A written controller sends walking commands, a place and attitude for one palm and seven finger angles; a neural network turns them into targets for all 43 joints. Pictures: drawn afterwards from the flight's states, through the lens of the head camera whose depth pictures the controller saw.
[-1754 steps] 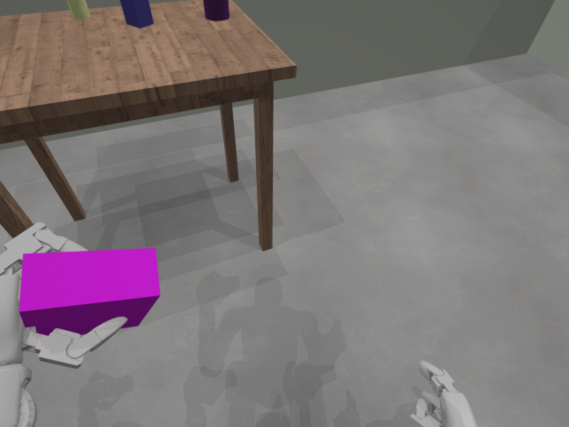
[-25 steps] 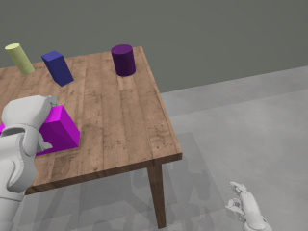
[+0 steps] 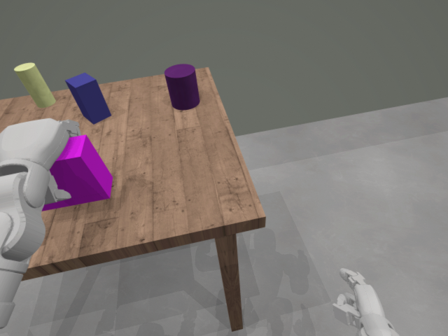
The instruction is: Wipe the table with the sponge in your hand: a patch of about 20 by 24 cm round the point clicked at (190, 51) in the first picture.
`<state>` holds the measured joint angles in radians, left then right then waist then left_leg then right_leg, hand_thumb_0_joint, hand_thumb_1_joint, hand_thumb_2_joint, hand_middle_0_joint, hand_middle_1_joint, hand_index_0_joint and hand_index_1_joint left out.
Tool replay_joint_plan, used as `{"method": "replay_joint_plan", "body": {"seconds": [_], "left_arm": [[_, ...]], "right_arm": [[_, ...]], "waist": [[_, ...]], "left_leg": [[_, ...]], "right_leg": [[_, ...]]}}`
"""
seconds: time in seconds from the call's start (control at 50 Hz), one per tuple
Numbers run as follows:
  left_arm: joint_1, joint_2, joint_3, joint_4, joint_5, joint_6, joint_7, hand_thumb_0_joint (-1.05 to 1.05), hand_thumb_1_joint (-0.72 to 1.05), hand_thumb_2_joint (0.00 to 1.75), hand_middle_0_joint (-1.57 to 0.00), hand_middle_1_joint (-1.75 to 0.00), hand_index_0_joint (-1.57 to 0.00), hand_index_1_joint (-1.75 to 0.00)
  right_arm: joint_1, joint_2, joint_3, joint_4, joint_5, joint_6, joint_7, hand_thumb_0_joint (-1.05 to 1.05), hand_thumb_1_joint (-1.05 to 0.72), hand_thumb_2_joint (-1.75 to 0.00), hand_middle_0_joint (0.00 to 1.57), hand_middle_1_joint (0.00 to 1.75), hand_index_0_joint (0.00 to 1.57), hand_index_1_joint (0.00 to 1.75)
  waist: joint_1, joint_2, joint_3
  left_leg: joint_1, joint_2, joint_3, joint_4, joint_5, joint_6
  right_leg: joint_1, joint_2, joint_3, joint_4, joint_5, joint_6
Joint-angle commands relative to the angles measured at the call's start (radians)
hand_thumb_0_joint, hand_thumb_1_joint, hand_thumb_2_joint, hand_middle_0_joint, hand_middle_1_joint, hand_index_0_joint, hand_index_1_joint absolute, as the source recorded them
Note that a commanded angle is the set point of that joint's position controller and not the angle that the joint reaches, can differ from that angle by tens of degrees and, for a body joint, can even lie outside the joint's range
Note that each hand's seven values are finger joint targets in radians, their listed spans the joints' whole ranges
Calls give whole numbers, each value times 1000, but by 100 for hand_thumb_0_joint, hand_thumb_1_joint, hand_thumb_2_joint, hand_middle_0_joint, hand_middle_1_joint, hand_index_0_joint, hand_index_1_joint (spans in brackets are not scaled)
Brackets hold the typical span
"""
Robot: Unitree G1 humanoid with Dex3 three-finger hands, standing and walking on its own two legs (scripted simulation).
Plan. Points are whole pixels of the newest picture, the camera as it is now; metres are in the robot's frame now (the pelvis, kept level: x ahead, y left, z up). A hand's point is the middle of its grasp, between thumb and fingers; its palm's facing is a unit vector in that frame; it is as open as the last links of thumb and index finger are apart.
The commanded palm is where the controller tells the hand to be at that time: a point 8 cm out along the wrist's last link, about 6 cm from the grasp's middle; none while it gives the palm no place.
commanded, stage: lift the sponge slowly off the table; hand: left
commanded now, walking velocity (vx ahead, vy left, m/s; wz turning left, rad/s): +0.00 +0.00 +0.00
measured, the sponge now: (63, 181) +0.28 +0.33 +0.15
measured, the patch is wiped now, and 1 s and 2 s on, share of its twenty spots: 1.00 1.00 1.00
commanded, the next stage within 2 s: bring the sponge back beside the body in 0.78 s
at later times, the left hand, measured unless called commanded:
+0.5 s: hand (58, 141) +0.31 +0.32 +0.22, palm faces +0.12 +0.02 -0.99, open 9.5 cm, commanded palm +0.26 +0.33 +0.30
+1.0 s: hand (60, 136) +0.31 +0.31 +0.23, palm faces +0.09 +0.02 -1.00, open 9.5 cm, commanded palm +0.25 +0.32 +0.31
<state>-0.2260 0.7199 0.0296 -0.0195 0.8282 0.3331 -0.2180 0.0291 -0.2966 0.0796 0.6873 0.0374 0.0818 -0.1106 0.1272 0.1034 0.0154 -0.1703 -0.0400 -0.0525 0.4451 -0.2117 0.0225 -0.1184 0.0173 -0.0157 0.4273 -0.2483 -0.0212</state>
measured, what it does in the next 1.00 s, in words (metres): stands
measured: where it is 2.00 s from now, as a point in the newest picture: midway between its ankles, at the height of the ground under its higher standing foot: outside the picture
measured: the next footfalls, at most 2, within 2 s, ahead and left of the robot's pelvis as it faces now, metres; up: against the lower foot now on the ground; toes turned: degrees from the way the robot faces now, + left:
none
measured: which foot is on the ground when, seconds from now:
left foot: down 0.00-1.00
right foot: down 0.00-1.00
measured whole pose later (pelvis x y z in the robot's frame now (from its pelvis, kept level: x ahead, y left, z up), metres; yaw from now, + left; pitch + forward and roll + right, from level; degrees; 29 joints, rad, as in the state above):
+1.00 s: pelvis +0.00 +0.00 +0.00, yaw +0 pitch -1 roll +0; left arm -0.36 0.77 0.01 -0.08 0.82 0.42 -0.36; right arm 0.02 -0.29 0.10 0.63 0.04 0.10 -0.10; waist 0.13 0.11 0.00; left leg -0.21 -0.04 -0.05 0.45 -0.22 0.02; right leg -0.16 0.01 -0.01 0.45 -0.26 -0.02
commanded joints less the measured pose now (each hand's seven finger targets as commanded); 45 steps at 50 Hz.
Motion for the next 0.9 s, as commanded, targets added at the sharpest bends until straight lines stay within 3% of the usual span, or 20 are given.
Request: {"method": "replay_joint_plan", "body": {"seconds": [0.0, 0.02, 0.2, 0.22, 0.3, 0.32, 0.34, 0.42, 0.48, 0.5, 0.52, 0.6, 0.62, 0.64, 0.7, 0.72, 0.78, 0.8, 0.82, 0.88], "left_arm": [[-444, 354, 188, -129, 45, 13, 42, 0, 10, 130, -120, -160, -120, -160], [-452, 312, 151, -141, 41, 8, 37, 0, 10, 130, -120, -160, -120, -160], [-431, 370, 202, -143, 42, 36, 5, 0, 10, 130, -120, -160, -120, -160], [-447, 317, 154, -144, 40, 36, -1, 0, 10, 130, -120, -160, -120, -160], [-475, 354, 181, -164, 38, 57, 0, 0, 10, 130, -120, -160, -120, -160], [-471, 330, 164, -174, 36, 55, -2, 0, 10, 130, -120, -160, -120, -160], [-474, 354, 180, -199, 33, 56, -2, 0, 10, 130, -120, -160, -120, -160], [-521, 317, 134, -182, 36, 80, -14, 0, 10, 130, -120, -160, -120, -160], [-522, 374, 175, -181, 43, 87, -23, 0, 10, 130, -120, -160, -120, -160], [-520, 366, 166, -176, 41, 100, -29, 0, 10, 130, -120, -160, -120, -160], [-531, 356, 158, -173, 43, 96, -35, 0, 10, 130, -120, -160, -120, -160], [-524, 368, 165, -203, 35, 108, -53, 0, 10, 130, -120, -160, -120, -160], [-548, 341, 138, -205, 34, 104, -58, 0, 10, 130, -120, -160, -120, -160], [-545, 373, 164, -181, 36, 104, -61, 0, 10, 130, -120, -160, -120, -160], [-534, 346, 138, -171, 39, 123, -75, 0, 10, 130, -120, -160, -120, -160], [-517, 335, 134, -171, 37, 119, -81, 0, 10, 130, -120, -160, -120, -160], [-536, 388, 164, -164, 44, 112, -89, 0, 10, 130, -120, -160, -120, -160], [-525, 389, 166, -158, 44, 121, -89, 0, 10, 130, -120, -160, -120, -160], [-536, 365, 147, -148, 44, 112, -93, 0, 10, 130, -120, -160, -120, -160], [-560, 386, 161, -217, 37, 84, -90, 0, 10, 130, -120, -160, -120, -160]], "right_arm": [[-214, -104, -39, -173, 5, -50, -9, 0, -90, -90, 20, 30, 20, 30], [-215, -95, -32, -180, 5, -55, -8, 0, -90, -90, 20, 30, 20, 30], [-209, -103, -38, -193, 1, -43, 4, 0, -90, -90, 20, 30, 20, 30], [-213, -95, -29, -197, 4, -44, 6, 0, -90, -90, 20, 30, 20, 30], [-213, -103, -35, -196, 6, -42, 9, 0, -90, -90, 20, 30, 20, 30], [-211, -96, -31, -200, 5, -44, 10, 0, -90, -90, 20, 30, 20, 30], [-212, -99, -35, -198, 6, -41, 12, 0, -90, -90, 20, 30, 20, 30], [-222, -95, -27, -200, 12, -41, 11, 0, -90, -90, 20, 30, 20, 30], [-218, -102, -34, -196, 5, -37, 6, 0, -90, -90, 20, 30, 20, 30], [-230, -103, -31, -200, 10, -35, 7, 0, -90, -90, 20, 30, 20, 30], [-220, -97, -26, -199, 9, -37, 7, 0, -90, -90, 20, 30, 20, 30], [-234, -99, -28, -210, 13, -32, 8, 0, -90, -90, 20, 30, 20, 30], [-224, -90, -21, -212, 12, -36, 7, 0, -90, -90, 20, 30, 20, 30], [-219, -96, -28, -198, 12, -32, 6, 0, -90, -90, 20, 30, 20, 30], [-230, -96, -25, -209, 14, -29, 7, 0, -90, -90, 20, 30, 20, 30], [-215, -92, -21, -212, 13, -29, 7, 0, -90, -90, 20, 30, 20, 30], [-216, -101, -26, -209, 7, -20, 6, 0, -90, -90, 20, 30, 20, 30], [-225, -104, -25, -214, 12, -19, 7, 0, -90, -90, 20, 30, 20, 30], [-211, -95, -17, -216, 12, -21, 5, 0, -90, -90, 20, 30, 20, 30], [-214, -95, -26, -223, 8, -25, 3, 0, -90, -90, 20, 30, 20, 30]], "waist": [[-7, 15, -237], [-9, 1, -248], [13, 1, -290], [0, -24, -264], [8, 12, -275], [8, -28, -290], [10, -3, -305], [1, -14, -274], [10, -23, -310], [10, 8, -289], [5, -26, -300], [11, 30, -310], [2, -14, -308], [-1, -27, -299], [6, 4, -291], [2, -45, -299], [7, -44, -300], [9, -5, -288], [-1, -60, -286], [5, -5, -330]], "left_leg": [[24, -12, 15, -77, 149, 0], [28, -14, 19, -76, 158, 1], [23, -6, 14, -70, 204, 1], [19, -6, 22, -72, 202, 1], [24, -3, 12, -71, 220, 0], [31, -5, 17, -70, 228, 1], [40, -5, 15, -69, 242, 2], [29, -2, 14, -75, 214, 0], [37, -8, 15, -60, 251, 4], [25, -6, 14, -58, 231, 2], [27, -5, 18, -58, 238, 2], [35, -5, 12, -50, 265, 3], [37, -5, 19, -49, 264, 3], [38, -2, 15, -51, 258, 4], [28, -1, 14, -48, 258, 3], [31, -2, 21, -47, 261, 3], [21, -5, 19, -45, 251, 5], [15, -1, 17, -44, 232, 4], [13, -3, 23, -45, 232, 4], [42, -8, 16, -39, 263, 8]], "right_leg": [[59, 17, 36, -71, 108, -43], [69, 10, 24, -62, 116, -39], [90, 16, 33, -45, 168, -44], [78, 8, 19, -44, 167, -39], [74, 17, 26, -42, 175, -45], [85, 10, 19, -35, 186, -40], [95, 13, 23, -33, 201, -41], [67, 11, 16, -39, 167, -40], [85, 9, 26, -30, 218, -38], [70, 13, 35, -38, 194, -43], [77, 7, 24, -29, 199, -39], [74, 14, 30, -27, 225, -43], [74, 5, 16, -22, 222, -36], [68, 10, 20, -26, 223, -35], [52, 12, 24, -30, 218, -40], [67, 4, 15, -22, 226, -34], [65, 4, 22, -19, 231, -31], [50, 8, 32, -27, 203, -39], [56, 1, 16, -21, 198, -32], [71, 4, 19, -14, 233, -33]]}}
